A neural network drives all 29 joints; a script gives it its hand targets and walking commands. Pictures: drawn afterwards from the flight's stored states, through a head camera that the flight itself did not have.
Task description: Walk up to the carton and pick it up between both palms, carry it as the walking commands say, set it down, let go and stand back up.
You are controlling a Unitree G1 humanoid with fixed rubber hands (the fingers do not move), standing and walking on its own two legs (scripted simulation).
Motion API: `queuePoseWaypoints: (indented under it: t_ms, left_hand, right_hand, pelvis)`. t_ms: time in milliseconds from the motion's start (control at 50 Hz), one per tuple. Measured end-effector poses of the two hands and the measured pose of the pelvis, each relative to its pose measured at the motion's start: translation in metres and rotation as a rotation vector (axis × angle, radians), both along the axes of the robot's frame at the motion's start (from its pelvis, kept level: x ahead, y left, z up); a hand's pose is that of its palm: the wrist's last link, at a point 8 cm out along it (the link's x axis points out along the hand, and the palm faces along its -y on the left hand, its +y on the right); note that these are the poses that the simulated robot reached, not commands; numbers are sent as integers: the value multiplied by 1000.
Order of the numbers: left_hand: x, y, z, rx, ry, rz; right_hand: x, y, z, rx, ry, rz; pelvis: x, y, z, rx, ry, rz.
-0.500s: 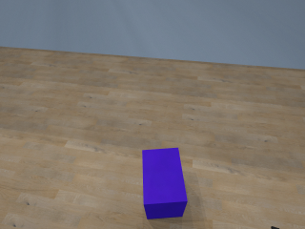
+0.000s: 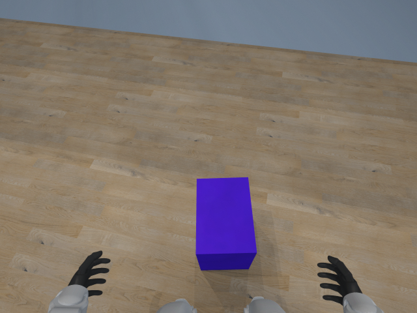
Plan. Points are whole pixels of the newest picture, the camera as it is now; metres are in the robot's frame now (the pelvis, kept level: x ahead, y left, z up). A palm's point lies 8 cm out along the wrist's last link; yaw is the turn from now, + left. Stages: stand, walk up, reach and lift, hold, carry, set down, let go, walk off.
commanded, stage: reach and lift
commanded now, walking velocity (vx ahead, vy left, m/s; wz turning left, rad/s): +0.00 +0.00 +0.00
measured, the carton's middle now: (223, 225) +0.48 -0.03 -0.60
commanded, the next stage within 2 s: none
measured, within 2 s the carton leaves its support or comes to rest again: neither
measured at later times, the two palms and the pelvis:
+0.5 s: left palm (115, 248) +0.28 +0.23 -0.14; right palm (329, 255) +0.25 -0.25 -0.14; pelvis -0.03 -0.04 -0.05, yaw +1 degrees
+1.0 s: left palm (134, 202) +0.41 +0.22 -0.18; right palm (287, 198) +0.41 -0.20 -0.18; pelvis -0.06 -0.02 -0.10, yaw +1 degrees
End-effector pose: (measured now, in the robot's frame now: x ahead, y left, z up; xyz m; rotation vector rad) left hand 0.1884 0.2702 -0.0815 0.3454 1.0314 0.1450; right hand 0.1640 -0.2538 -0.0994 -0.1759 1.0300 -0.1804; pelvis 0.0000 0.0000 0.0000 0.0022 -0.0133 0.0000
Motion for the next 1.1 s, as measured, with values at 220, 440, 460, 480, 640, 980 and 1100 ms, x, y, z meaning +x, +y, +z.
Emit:
queuePoseWaypoints:
  t_ms: [220, 440, 460, 480, 640, 980, 1100]
  left_hand:
    - [11, -14, -33, -45, -15, 12]
    - [77, -34, -53, -116, -111, 0]
    - [82, -35, -54, -120, -114, 5]
    - [87, -35, -55, -126, -119, 8]
    - [123, -41, -71, -177, -149, 44]
    - [219, -49, -100, -238, -310, 70]
    - [257, -55, -106, -251, -371, 54]
  right_hand:
    - [32, -13, -17, -6, -25, -29]
    - [75, -4, -32, 23, -101, -46]
    - [79, -2, -34, 29, -105, -47]
    - [82, 0, -36, 31, -109, -45]
    - [128, 13, -56, 40, -148, -26]
    - [240, 54, -80, 84, -295, -29]
    - [273, 56, -87, 97, -364, -36]
  pelvis:
    - [6, -26, -20, -10, 150, 30]
    - [-19, -42, -43, -15, 303, 28]
    - [-22, -42, -45, -15, 310, 26]
    - [-25, -42, -47, -15, 316, 26]
    - [-50, -37, -63, -6, 390, 15]
    - [-61, -22, -95, -33, 644, 26]
    - [-52, -14, -101, -43, 732, 24]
